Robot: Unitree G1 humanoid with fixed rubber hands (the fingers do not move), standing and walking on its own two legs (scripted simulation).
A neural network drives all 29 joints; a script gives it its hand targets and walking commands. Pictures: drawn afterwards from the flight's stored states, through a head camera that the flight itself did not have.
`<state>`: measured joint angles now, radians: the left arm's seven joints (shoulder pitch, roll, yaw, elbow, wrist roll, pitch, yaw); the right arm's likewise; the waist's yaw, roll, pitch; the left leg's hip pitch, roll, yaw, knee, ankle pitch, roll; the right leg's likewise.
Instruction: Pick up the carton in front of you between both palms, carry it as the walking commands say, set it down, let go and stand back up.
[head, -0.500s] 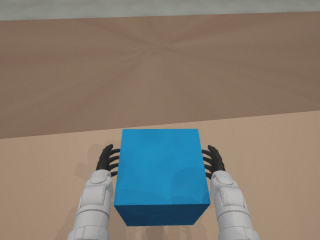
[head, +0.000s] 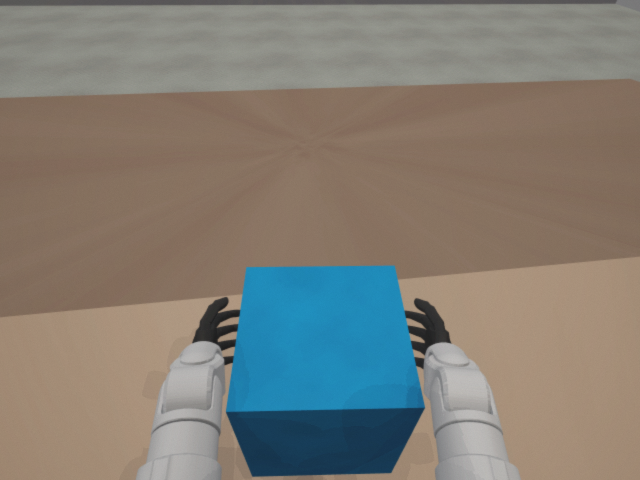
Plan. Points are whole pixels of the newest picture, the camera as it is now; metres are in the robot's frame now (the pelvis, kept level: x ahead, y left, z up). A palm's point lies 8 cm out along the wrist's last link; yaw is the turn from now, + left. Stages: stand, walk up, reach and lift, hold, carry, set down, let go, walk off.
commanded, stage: reach and lift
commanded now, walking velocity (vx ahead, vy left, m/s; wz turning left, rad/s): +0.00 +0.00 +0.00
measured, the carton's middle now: (321, 374) +0.31 +0.00 -0.05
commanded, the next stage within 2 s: hold in 0.72 s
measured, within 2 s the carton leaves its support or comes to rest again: neither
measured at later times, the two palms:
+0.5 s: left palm (208, 343) +0.31 +0.15 +0.04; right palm (437, 343) +0.31 -0.15 +0.04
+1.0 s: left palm (202, 341) +0.30 +0.15 +0.06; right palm (442, 341) +0.29 -0.15 +0.06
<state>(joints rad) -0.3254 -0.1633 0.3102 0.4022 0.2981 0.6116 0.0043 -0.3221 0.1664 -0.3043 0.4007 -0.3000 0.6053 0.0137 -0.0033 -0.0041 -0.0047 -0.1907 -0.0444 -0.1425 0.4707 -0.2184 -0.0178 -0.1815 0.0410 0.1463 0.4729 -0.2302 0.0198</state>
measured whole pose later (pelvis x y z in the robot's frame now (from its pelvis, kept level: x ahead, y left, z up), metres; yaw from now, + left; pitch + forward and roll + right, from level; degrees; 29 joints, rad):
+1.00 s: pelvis +0.01 +0.00 +0.01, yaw +0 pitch -7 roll +0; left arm -0.27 -0.15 0.23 0.25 0.28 0.76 0.00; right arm -0.27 0.15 -0.22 0.25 -0.28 0.76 0.01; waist 0.00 0.00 0.00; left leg -0.04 -0.03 -0.14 0.35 -0.18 -0.01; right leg -0.03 0.03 0.14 0.35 -0.19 0.02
